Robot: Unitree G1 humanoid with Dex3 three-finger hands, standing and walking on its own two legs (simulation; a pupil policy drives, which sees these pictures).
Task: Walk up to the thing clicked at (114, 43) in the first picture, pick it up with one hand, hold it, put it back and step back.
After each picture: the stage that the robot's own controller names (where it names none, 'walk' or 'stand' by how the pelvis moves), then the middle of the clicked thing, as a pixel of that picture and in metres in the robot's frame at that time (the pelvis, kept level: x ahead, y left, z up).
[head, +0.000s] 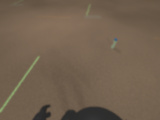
stand; (113, 43) +1.65 -0.54 -0.65
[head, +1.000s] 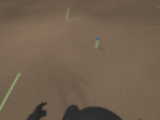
walk; (96, 43) +1.59 -0.05 -0.63
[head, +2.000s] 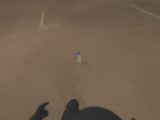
walk; (78, 57) +1.06 +0.26 -0.65
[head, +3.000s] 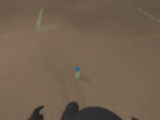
walk; (77, 72) +0.68 +0.19 -0.63
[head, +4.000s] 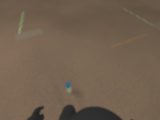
walk; (68, 87) +0.43 +0.23 -0.63
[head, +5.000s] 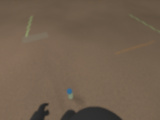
stand; (70, 94) +0.37 +0.21 -0.65
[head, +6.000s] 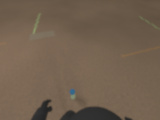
stand; (72, 94) +0.37 +0.17 -0.66
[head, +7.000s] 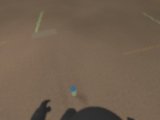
stand; (73, 91) +0.39 +0.18 -0.65
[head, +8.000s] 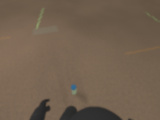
stand; (73, 89) +0.40 +0.16 -0.64
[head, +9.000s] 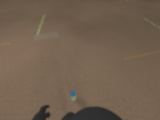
stand; (73, 96) +0.36 +0.17 -0.66
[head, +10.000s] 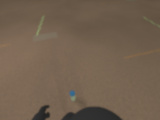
stand; (72, 96) +0.36 +0.19 -0.66
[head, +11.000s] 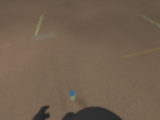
stand; (72, 95) +0.35 +0.19 -0.66
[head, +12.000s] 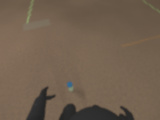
go down; (70, 86) +0.38 +0.20 -0.63
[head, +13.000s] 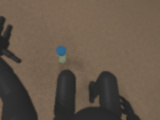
go down; (61, 55) +0.46 +0.20 -0.24
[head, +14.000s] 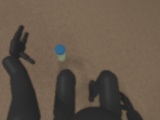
close in; (61, 54) +0.46 +0.19 -0.24
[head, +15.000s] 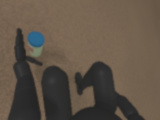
close in; (36, 46) +0.45 +0.23 -0.17
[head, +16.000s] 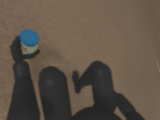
close; (30, 46) +0.44 +0.24 -0.17
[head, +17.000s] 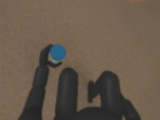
lift; (55, 56) +0.37 +0.23 -0.07
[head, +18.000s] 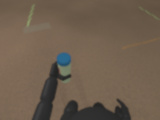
hold; (65, 70) +0.32 +0.17 +0.07
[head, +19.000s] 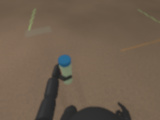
hold; (66, 71) +0.32 +0.16 +0.04
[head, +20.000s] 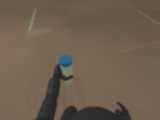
hold; (67, 71) +0.32 +0.16 +0.04
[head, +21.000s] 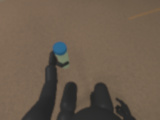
crouch; (63, 57) +0.41 +0.17 -0.02
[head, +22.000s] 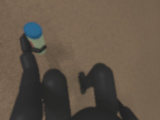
lower; (37, 42) +0.48 +0.22 -0.15
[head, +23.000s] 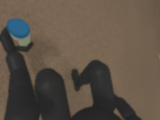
lower; (21, 39) +0.48 +0.26 -0.17
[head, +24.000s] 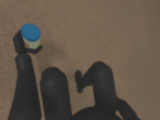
lower; (32, 42) +0.46 +0.24 -0.17
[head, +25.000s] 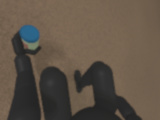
lower; (31, 43) +0.45 +0.24 -0.17
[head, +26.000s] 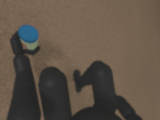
rest; (30, 43) +0.45 +0.24 -0.17
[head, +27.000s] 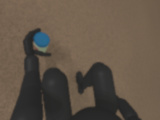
withdraw; (40, 46) +0.45 +0.21 -0.19
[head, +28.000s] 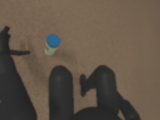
stand; (51, 46) +0.45 +0.20 -0.19
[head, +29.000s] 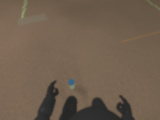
stand; (71, 84) +0.39 +0.15 -0.54
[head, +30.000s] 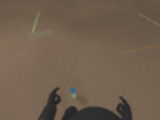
stand; (73, 93) +0.38 +0.16 -0.60
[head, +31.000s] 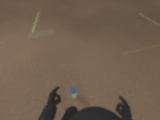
stand; (73, 93) +0.37 +0.15 -0.60
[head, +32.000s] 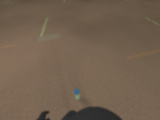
stand; (77, 94) +0.40 +0.15 -0.65
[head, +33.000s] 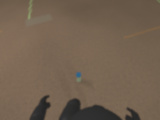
walk; (78, 77) +0.48 +0.12 -0.63
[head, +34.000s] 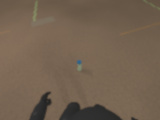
walk; (79, 65) +0.74 +0.15 -0.63
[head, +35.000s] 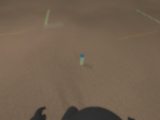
stand; (81, 59) +1.02 +0.16 -0.64
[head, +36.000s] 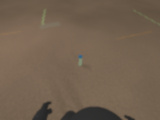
stand; (80, 60) +1.00 +0.16 -0.66
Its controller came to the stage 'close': yes
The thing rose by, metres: 0.70
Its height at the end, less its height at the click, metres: +0.00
